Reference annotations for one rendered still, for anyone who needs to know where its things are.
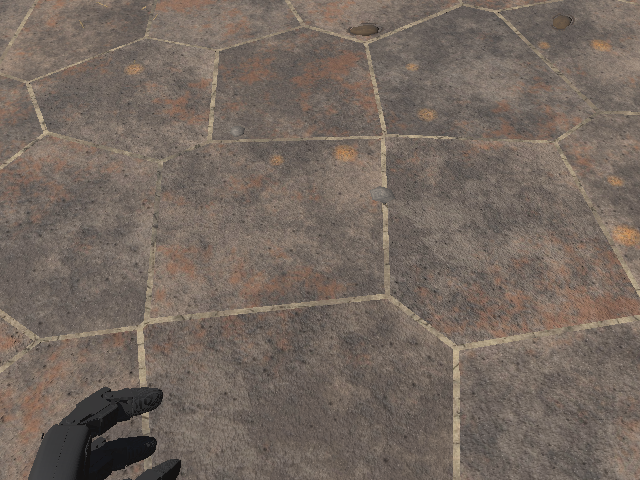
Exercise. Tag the robot left hand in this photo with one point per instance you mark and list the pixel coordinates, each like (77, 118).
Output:
(68, 453)

